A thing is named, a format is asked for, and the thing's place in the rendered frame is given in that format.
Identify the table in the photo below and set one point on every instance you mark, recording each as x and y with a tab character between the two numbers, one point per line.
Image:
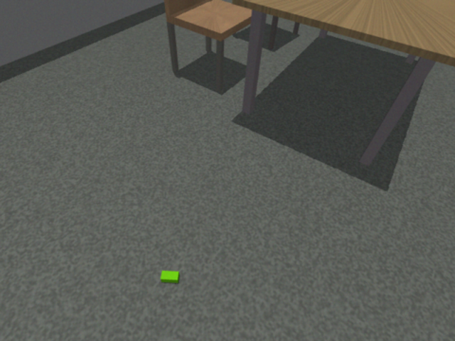
423	28

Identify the small box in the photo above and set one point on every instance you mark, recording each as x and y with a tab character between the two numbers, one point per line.
170	276

